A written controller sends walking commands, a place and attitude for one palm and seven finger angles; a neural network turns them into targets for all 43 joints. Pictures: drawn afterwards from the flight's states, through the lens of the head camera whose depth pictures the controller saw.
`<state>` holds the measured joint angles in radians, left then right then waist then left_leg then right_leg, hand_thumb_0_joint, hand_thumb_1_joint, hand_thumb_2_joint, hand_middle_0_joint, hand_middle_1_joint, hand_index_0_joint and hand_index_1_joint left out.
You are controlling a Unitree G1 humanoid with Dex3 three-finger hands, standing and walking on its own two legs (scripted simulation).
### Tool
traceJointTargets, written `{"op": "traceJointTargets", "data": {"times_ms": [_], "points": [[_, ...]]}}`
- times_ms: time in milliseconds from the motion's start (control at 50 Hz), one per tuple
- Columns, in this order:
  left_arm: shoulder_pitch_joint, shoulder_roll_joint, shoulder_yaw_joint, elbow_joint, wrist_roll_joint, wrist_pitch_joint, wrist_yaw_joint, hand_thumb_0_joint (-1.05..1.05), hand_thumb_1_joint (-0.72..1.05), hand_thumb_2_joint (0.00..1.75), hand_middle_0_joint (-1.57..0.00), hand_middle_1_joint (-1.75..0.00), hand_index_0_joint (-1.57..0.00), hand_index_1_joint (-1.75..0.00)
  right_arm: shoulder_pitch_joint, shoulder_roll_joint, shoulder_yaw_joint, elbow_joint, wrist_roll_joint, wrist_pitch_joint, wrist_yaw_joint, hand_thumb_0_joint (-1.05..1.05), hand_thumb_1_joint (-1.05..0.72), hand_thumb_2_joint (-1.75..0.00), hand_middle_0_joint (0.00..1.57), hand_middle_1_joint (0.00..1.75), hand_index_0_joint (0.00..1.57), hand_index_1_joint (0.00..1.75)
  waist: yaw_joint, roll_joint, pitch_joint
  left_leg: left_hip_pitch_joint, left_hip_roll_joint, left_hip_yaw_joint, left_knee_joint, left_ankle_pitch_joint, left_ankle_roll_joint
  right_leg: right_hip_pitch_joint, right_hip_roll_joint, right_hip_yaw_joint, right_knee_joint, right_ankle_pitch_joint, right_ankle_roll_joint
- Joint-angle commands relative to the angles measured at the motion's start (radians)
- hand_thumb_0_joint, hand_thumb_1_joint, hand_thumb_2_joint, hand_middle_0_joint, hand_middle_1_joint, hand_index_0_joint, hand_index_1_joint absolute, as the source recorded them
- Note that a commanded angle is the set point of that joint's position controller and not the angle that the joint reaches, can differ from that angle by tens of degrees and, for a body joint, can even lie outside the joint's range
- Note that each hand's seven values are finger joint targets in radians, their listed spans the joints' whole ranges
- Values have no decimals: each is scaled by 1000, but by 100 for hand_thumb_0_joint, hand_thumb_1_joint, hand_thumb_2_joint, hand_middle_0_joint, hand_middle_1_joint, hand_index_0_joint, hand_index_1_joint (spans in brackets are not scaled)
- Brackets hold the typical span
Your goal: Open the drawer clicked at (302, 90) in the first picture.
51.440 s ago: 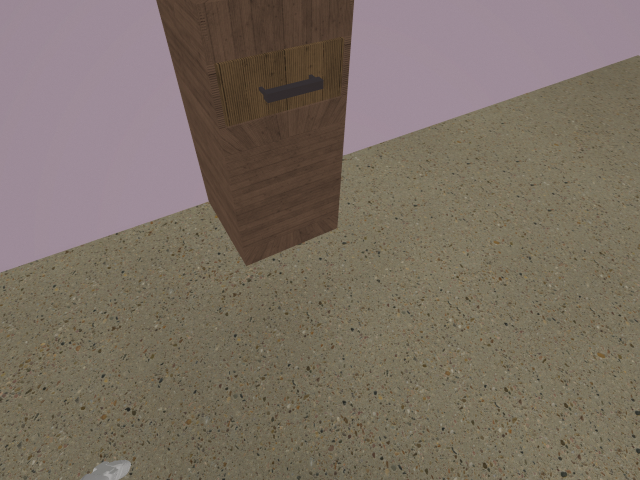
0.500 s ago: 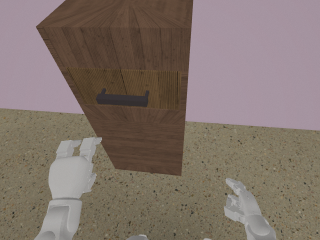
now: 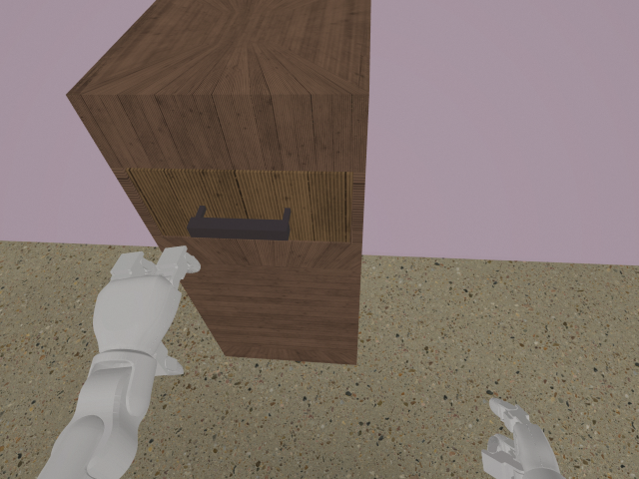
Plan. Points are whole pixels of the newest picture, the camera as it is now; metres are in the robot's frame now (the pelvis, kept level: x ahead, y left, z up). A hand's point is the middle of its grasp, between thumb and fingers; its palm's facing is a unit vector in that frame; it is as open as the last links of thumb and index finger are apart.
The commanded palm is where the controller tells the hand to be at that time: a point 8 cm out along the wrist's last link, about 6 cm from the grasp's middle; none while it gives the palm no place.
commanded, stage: raise the hand with hooked fingers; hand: left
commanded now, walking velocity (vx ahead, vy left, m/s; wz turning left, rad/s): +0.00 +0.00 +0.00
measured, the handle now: (241, 220) +0.53 +0.21 -0.03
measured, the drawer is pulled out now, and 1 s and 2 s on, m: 0.00 0.00 0.00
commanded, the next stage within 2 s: move the hooked fingers above the handle in 0.70 s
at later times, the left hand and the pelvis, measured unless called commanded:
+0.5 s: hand (154, 285) +0.31 +0.24 +0.09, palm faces +0.00 -0.10 -1.00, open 13.8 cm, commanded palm +0.28 +0.24 +0.14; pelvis +0.00 +0.00 +0.01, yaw +1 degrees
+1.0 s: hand (165, 291) +0.31 +0.23 +0.07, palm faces -0.02 -0.08 -1.00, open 13.8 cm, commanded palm +0.30 +0.24 +0.13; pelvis -0.01 -0.01 +0.01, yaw +1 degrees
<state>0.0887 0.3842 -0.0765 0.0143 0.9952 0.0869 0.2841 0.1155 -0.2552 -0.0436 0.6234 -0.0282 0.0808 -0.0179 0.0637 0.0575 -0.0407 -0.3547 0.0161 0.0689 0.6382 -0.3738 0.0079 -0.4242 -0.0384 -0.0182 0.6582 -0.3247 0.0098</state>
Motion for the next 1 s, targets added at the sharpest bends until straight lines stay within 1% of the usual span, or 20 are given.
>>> {"op": "traceJointTargets", "data": {"times_ms": [0, 140, 160, 220, 240, 280, 360, 400, 480, 540, 580, 620, 660, 680, 720, 780, 820, 840, 900, 980], "points": [[-198, 188, 97, -189, -9, 29, -38, 0, -50, 30, -30, -120, -30, -120, -117, -92, -9, -162, 16, -31, -10, 0, -90, -90, 20, 30, 20, 30, 16, -63, -233, 94, -30, -35, -119, 417, 7, 222, 38, -2, -93, 355, -46], [-355, 247, 127, -175, -10, -13, -110, 0, -50, 30, -30, -120, -30, -120, -115, -85, 6, -152, 17, -18, -18, 0, -90, -90, 20, 30, 20, 30, 10, -37, -213, 141, -31, -35, -157, 440, 6, 252, 42, -7, -139, 360, -46], [-387, 251, 126, -181, -11, -22, -115, 0, -50, 30, -30, -120, -30, -120, -111, -85, 8, -149, 17, -18, -17, 0, -90, -90, 20, 30, 20, 30, 9, -22, -221, 150, -33, -35, -160, 443, 6, 256, 41, -8, -141, 362, -47], [-435, 259, 124, -130, -21, -33, -136, 0, -50, 30, -30, -120, -30, -120, -108, -84, 9, -141, 23, -16, -22, 0, -90, -90, 20, 30, 20, 30, 5, -25, -202, 150, -36, -33, -173, 428, 6, 259, 43, -13, -159, 356, -46], [-450, 276, 138, -131, -27, -37, -143, 0, -50, 30, -30, -120, -30, -120, -106, -87, 7, -140, 24, -17, -22, 0, -90, -90, 20, 30, 20, 30, 7, -18, -227, 160, -39, -30, -176, 425, 6, 277, 43, -8, -166, 355, -46], [-490, 285, 136, -112, -34, -42, -160, 0, -50, 30, -30, -120, -30, -120, -103, -89, 8, -136, 27, -15, -24, 0, -90, -90, 20, 30, 20, 30, 2, -31, -228, 159, -40, -30, -181, 436, 8, 288, 41, -11, -171, 374, -44], [-391, 249, 123, -91, -59, -63, -199, 0, -50, 30, -30, -120, -30, -120, -92, -94, 2, -143, 26, -12, -12, 0, -90, -90, 20, 30, 20, 30, 19, -50, -241, 152, -40, -31, -188, 475, 7, 316, 39, -12, -171, 410, -42], [-375, 252, 129, -121, -65, -81, -207, 0, -50, 30, -30, -120, -30, -120, -89, -101, -3, -147, 24, -9, -7, 0, -90, -90, 20, 30, 20, 30, 21, -51, -239, 151, -37, -30, -190, 502, 7, 314, 41, -14, -170, 429, -41], [-379, 271, 160, -140, -57, -117, -188, 0, -50, 30, -30, -120, -30, -120, -81, -102, -7, -145, 22, -12, -3, 0, -90, -90, 20, 30, 20, 30, 26, -58, -230, 138, -36, -31, -196, 474, 7, 302, 41, -14, -172, 398, -43], [-413, 320, 212, -182, -47, -148, -140, 0, -50, 30, -30, -120, -30, -120, -75, -103, -14, -143, 17, -22, -7, 0, -90, -90, 20, 30, 20, 30, 34, -30, -274, 153, -39, -34, -189, 477, 6, 310, 39, -6, -169, 400, -44], [-413, 290, 197, -153, -43, -153, -111, 0, -50, 30, -30, -120, -30, -120, -67, -94, -17, -132, 21, -26, -7, 0, -90, -90, 20, 30, 20, 30, 28, -35, -260, 150, -38, -34, -192, 455, 7, 286, 39, -11, -172, 372, -44], [-425, 286, 195, -146, -39, -149, -88, 0, -50, 30, -30, -120, -30, -120, -65, -95, -21, -123, 25, -28, -7, 0, -90, -90, 20, 30, 20, 30, 25, -15, -259, 153, -38, -29, -192, 443, 4, 268, 41, -11, -173, 350, -46], [-436, 279, 182, -131, -37, -132, -76, 0, -50, 30, -30, -120, -30, -120, -65, -96, -21, -121, 28, -31, -6, 0, -90, -90, 20, 30, 20, 30, 21, -20, -262, 149, -38, -31, -195, 417, 5, 269, 39, -13, -176, 324, -45], [-426, 268, 170, -109, -38, -121, -75, 0, -50, 30, -30, -120, -30, -120, -70, -96, -23, -118, 31, -31, -7, 0, -90, -90, 20, 30, 20, 30, 17, -19, -240, 144, -38, -26, -199, 403, 5, 260, 40, -13, -181, 313, -45], [-426, 256, 147, -102, -35, -99, -81, 0, -50, 30, -30, -120, -30, -120, -74, -99, -22, -117, 33, -29, -7, 0, -90, -90, 20, 30, 20, 30, 16, -24, -251, 145, -39, -24, -201, 399, 5, 261, 41, -13, -181, 307, -44], [-416, 244, 118, -84, -42, -73, -107, 0, -50, 30, -30, -120, -30, -120, -84, -102, -17, -122, 36, -27, -9, 0, -90, -90, 20, 30, 20, 30, 12, -33, -218, 135, -37, -24, -216, 365, 7, 264, 41, -15, -193, 275, -42], [-454, 252, 113, -58, -39, -70, -123, 0, -50, 30, -30, -120, -30, -120, -80, -105, -14, -119, 35, -27, -16, 0, -90, -90, 20, 30, 20, 30, 5, -64, -214, 131, -38, -23, -214, 354, 11, 258, 41, -15, -196, 274, -40], [-486, 248, 106, -40, -40, -71, -131, 0, -50, 30, -30, -120, -30, -120, -76, -108, -12, -118, 35, -27, -19, 0, -90, -90, 20, 30, 20, 30, -5, -70, -200, 128, -38, -23, -214, 340, 12, 248, 42, -14, -203, 262, -38], [-546, 275, 121, 35, -33, -93, -140, 0, -50, 30, -30, -120, -30, -120, -61, -106, -8, -106, 36, -30, -32, 0, -90, -90, 20, 30, 20, 30, -7, -106, -177, 104, -44, -18, -213, 289, 18, 236, 39, -9, -213, 224, -35], [-683, 288, 120, 84, -14, -142, -126, 0, -50, 30, -30, -120, -30, -120, -33, -101, -13, -91, 34, -40, -40, 0, -90, -90, 20, 30, 20, 30, -17, -47, -215, 115, -48, -20, -196, 286, 17, 213, 40, -7, -200, 212, -39]]}}
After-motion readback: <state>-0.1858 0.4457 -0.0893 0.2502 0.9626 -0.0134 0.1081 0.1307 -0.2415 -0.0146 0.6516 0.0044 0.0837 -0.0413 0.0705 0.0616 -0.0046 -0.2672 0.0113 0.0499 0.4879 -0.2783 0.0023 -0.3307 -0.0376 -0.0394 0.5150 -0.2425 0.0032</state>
